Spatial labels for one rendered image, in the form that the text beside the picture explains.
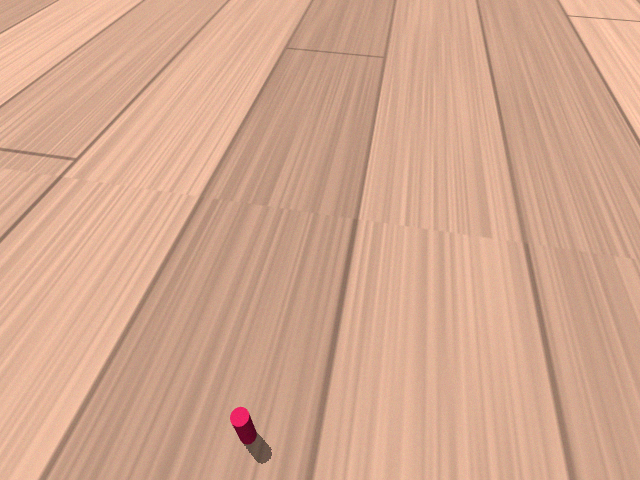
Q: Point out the can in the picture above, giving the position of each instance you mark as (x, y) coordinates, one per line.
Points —
(243, 425)

